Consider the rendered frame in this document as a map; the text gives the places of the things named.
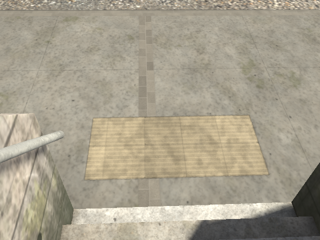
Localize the stairs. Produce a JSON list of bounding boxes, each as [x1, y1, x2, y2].
[[60, 202, 320, 240]]

